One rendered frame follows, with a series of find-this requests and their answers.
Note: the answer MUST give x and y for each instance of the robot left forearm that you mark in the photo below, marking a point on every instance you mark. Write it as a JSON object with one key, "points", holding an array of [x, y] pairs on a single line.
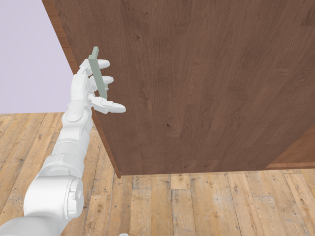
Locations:
{"points": [[71, 146]]}

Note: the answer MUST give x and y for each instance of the robot left upper arm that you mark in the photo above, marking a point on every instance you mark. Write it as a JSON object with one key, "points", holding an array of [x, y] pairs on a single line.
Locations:
{"points": [[52, 202]]}

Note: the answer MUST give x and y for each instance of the robot left hand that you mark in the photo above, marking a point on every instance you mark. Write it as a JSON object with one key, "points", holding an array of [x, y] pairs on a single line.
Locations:
{"points": [[82, 86]]}

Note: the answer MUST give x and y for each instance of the handle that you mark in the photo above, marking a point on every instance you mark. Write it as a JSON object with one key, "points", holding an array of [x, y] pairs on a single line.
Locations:
{"points": [[97, 73]]}

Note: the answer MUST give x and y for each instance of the wardrobe door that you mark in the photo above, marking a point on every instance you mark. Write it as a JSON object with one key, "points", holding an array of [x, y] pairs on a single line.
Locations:
{"points": [[208, 85], [302, 150]]}

